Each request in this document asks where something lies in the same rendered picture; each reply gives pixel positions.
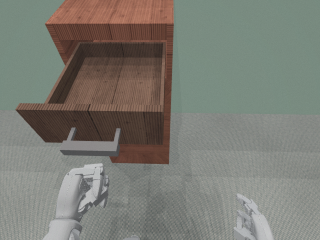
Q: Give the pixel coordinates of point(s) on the drawer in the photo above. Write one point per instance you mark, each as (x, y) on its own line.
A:
(105, 86)

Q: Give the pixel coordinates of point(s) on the robot right hand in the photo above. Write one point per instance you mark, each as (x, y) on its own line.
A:
(256, 226)

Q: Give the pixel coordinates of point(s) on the robot left hand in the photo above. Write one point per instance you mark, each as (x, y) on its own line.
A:
(90, 181)

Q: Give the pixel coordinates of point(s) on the left robot forearm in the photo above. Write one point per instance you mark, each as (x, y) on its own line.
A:
(64, 229)

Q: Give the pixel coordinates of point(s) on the handle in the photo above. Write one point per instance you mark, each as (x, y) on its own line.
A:
(71, 147)

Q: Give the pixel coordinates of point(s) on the cabinet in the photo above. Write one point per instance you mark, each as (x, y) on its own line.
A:
(121, 21)

